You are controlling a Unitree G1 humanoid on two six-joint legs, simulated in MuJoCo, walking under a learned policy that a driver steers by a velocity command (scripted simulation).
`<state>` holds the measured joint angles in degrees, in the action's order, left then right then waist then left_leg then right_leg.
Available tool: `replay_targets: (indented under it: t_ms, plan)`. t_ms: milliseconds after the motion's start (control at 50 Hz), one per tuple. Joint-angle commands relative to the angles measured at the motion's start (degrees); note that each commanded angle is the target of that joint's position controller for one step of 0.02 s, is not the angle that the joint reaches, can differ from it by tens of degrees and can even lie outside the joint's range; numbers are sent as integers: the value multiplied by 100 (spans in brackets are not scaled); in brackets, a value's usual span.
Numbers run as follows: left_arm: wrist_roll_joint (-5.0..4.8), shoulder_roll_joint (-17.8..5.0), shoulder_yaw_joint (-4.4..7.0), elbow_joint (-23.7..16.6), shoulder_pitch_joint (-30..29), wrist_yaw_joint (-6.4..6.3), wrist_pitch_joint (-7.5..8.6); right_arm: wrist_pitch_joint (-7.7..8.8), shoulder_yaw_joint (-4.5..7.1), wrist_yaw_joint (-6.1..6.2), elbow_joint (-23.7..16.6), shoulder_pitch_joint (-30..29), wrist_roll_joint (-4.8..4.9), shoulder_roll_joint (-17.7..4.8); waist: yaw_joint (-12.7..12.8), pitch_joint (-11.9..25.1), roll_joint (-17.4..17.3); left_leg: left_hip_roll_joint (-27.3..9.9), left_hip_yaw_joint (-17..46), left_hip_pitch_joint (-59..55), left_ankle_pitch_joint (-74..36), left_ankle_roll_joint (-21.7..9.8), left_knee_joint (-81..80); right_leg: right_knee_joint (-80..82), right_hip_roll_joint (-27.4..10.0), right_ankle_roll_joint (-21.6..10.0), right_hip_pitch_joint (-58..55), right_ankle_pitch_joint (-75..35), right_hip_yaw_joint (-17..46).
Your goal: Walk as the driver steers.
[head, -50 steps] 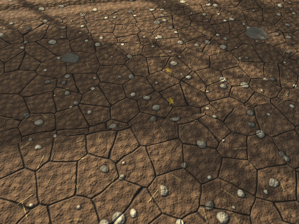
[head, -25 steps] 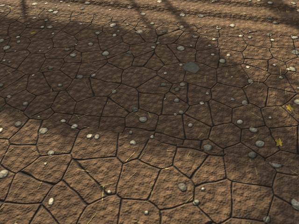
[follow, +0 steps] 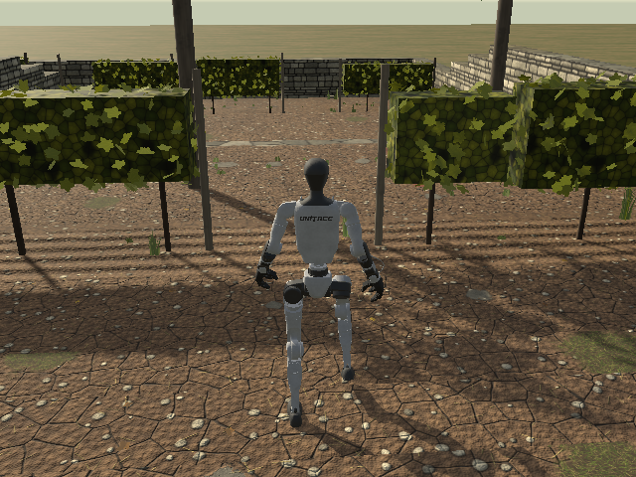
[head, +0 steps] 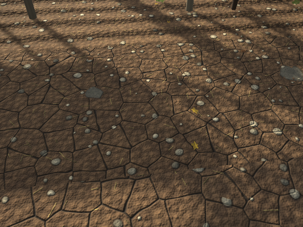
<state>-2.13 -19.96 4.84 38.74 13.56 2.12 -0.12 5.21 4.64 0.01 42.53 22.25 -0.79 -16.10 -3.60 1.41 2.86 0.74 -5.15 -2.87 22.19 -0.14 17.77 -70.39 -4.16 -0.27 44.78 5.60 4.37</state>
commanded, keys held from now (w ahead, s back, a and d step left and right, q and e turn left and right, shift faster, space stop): w+e+shift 0.10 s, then w+q+shift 0.90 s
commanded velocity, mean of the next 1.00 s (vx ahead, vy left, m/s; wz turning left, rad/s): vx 0.94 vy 0.00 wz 0.37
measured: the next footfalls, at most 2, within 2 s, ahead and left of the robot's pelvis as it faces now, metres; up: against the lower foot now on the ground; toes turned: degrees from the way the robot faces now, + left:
right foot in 0.32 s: +0.39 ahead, -0.27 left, -0.18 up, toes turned -12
left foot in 0.72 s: +0.79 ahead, -0.09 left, -0.18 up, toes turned +9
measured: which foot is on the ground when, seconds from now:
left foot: down 0.00-0.32, up 0.34-0.70, down 0.72-1.00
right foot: up 0.00-0.30, down 0.32-0.72, up 0.74-1.00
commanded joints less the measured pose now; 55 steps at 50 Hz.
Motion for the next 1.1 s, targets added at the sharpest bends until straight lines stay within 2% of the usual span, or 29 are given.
replay_targets:
  t_ms: [20,60,120,220,280,320,340,360,380,400,420,440,460,500,540,580,640,680,700,720,740,760,800,820,880,920,940,1000,1100]
  plan:
    - [-25,-166,49,-565,-503,29,72,135,100,-10,-149,19,-32,-581,-13,-861,-716,-1529,578,-107,-1936,-807,-317,-701,-255,-2,1425,-262,28]
    - [-149,-146,60,-668,-954,77,208,153,35,97,92,499,-1,-347,-98,-1359,-748,-1582,482,-776,-1095,-460,-156,381,-222,-210,2337,-611,454]
    - [-6,27,-47,-819,-1576,275,397,219,29,251,203,640,-68,-560,-122,-1701,-534,-1485,-120,-40,-908,-319,-242,1981,-171,-287,1726,-1978,212]
    - [-23,116,-125,-775,-1780,477,513,26,38,256,421,781,332,-858,56,-1675,-436,-1630,-548,788,-1644,-549,-165,3774,155,-381,-1220,-3005,-479]
    - [107,-268,46,-122,-424,375,523,-279,27,286,659,1150,298,-1077,552,-692,-853,-1610,-7,-710,-4095,-459,2387,4319,9,-523,-2266,-2676,-336]
    - [157,-631,233,510,1420,159,441,-257,91,217,714,569,229,-1144,1818,178,-676,-885,234,953,-3163,-124,6243,5052,-502,-690,-5248,-3430,-19]
    - [404,-901,111,748,1645,151,498,-149,-10,139,449,711,194,-259,1404,534,756,-307,1098,3601,2412,-106,8731,3315,-1185,-762,-7281,-4763,573]
    - [500,-1013,86,501,1610,90,509,110,-185,-41,554,2002,284,1,808,1911,1974,-243,2203,4470,2317,-264,9061,1278,-1605,-884,-8458,-6796,229]
    - [442,-998,187,493,1764,100,392,276,-121,-84,522,1763,504,-385,1104,2555,1662,-427,2219,4626,1514,-143,8590,2048,-1678,-1078,-8253,-5454,510]
    - [373,-1158,344,911,1979,130,406,291,-141,28,46,933,631,-305,1171,2840,1357,-531,1740,5111,1210,56,8473,3509,-1990,-1497,-7897,-1961,1879]
    - [353,-854,291,985,1708,108,457,165,-171,182,-17,315,610,-357,1153,2075,-48,-734,1353,5326,712,75,8292,4578,-2138,-1480,-6837,341,2538]
    - [335,-795,205,1068,1374,149,592,31,-266,263,-58,547,551,-109,791,1367,160,-839,1199,5498,450,23,9072,4859,-2466,-1560,-5888,334,3003]
    - [350,-112,18,1044,977,176,714,-89,-218,275,88,571,520,-42,559,791,-227,-1213,1392,5074,-384,-165,8267,4594,-2450,-1285,-4612,-456,2125]
    - [268,247,-121,997,-410,113,713,-390,-189,157,-121,76,496,254,-53,-643,411,-1479,1392,4344,-985,-124,6440,5221,-1797,-667,-2268,-86,316]
    - [365,323,-196,904,-954,-20,782,-466,-147,131,-295,-290,315,204,-192,-1147,971,-1363,1135,3848,-1666,-41,5173,5553,-1426,-450,-1681,-1159,-754]
    - [320,70,-130,948,-916,-215,768,-441,-155,11,-353,-399,144,102,-165,-1094,643,-1238,739,3841,-1766,-118,4243,5505,-1205,-481,-2411,-1539,-1333]
    - [194,-584,70,995,-486,-468,550,-358,-4,-220,-414,-519,199,-332,-205,-884,-211,-603,50,3502,-1972,-632,3124,5235,-1068,-385,-3719,-2947,-1820]
    - [227,-1113,189,808,-744,-580,424,-436,327,-286,-59,1106,240,-919,-1149,303,187,197,-606,845,-1276,-760,4186,3188,-1015,-399,-3332,-6184,-1938]
    - [98,-1216,215,593,-1556,-502,504,-523,631,-255,383,2869,269,-1577,-2118,895,71,238,-229,-1436,-1670,-1023,4640,1185,-1107,-305,-2127,-6889,-1578]
    - [-107,-627,104,506,-1821,-420,572,-587,558,-248,545,2769,310,-1181,-2134,8,-1380,94,719,-1296,-1530,-1570,2752,-2141,632,38,-1026,-537,-1580]
    - [86,291,-130,227,-770,-249,776,-418,191,-338,199,1507,208,-903,-415,-402,-3360,-39,3103,-477,-1426,-1991,1661,-3101,1192,-132,-148,2848,-277]
    - [25,287,-197,-239,-359,-136,957,-194,-9,-348,-375,531,64,-424,322,119,-3418,-952,5339,-454,-59,-2591,295,-2795,1206,-301,398,2805,555]
    - [-40,-241,-47,-226,-942,-181,957,132,157,-421,-593,-18,113,-680,550,-302,-356,-1064,5363,915,544,-2150,13,-1375,776,-532,-156,1911,603]
    - [60,-157,-32,-174,-922,-251,827,216,166,-442,-699,-339,219,-745,747,-357,155,-887,4956,1625,-110,-2059,509,-1056,645,-387,-599,1756,652]
    - [283,-80,-32,-277,-897,-258,612,127,54,-114,-869,-490,395,-571,808,-222,25,-424,3934,2206,-1546,-2015,993,453,365,-69,-809,1552,688]
    - [389,136,-94,-418,-1237,-167,652,-23,54,90,-778,-232,268,-672,501,-23,-96,-344,3502,2252,-2914,-1902,1300,911,383,-52,-1004,425,371]
    - [222,-89,40,-515,-1635,-87,724,9,47,169,-530,344,320,-556,267,-26,-268,-179,3463,1626,-2013,-1676,1626,1606,296,-198,-363,-328,778]
    - [450,467,-125,-906,-2577,157,769,-198,-91,408,-79,883,305,-345,-272,-198,-506,207,3217,2198,-108,-1351,1674,3312,707,-158,-923,-2412,334]
    - [246,303,8,-1119,-2685,237,1011,-190,-116,393,169,781,435,-194,-299,-473,-1083,159,3469,2164,-360,-1159,2173,3690,614,-126,-1645,-2411,338]
Keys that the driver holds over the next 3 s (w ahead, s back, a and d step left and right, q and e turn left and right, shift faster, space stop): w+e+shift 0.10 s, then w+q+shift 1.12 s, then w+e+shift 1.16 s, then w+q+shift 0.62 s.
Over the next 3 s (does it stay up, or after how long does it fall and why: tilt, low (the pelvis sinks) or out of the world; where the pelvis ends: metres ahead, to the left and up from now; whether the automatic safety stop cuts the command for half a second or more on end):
stays up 2.61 0.17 -0.37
